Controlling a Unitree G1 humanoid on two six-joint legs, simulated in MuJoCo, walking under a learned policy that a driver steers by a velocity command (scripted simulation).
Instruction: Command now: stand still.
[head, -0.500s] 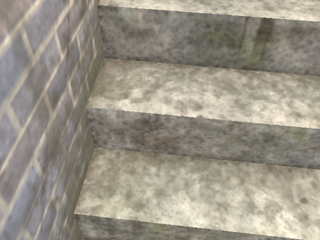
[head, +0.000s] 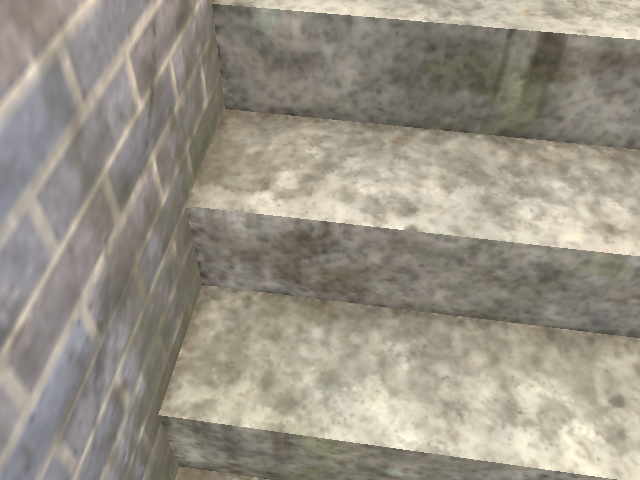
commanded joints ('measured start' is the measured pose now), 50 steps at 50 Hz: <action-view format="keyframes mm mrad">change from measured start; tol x2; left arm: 1 59 81 12 -11 -5 -22 4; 11 59 65 15 -33 -7 -40 14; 50 45 55 3 2 -7 -46 21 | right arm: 1 50 -84 -17 -10 -10 -4 -11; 50 6 -77 -28 63 -3 -30 -24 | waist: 1 1 19 42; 50 -10 10 43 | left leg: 1 -105 -42 79 -96 92 44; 17 -129 -34 59 -73 127 63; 50 -148 -46 60 -67 75 67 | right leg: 1 45 7 3 -102 105 -17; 3 42 4 4 -92 131 -21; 12 12 1 1 -64 131 -27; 31 9 -1 -6 -56 72 -14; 50 -14 -7 -1 -45 54 -18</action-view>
